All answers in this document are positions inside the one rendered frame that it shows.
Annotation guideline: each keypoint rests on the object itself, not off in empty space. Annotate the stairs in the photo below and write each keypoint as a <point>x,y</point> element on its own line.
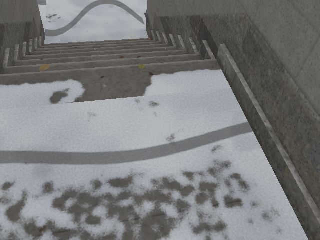
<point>98,54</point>

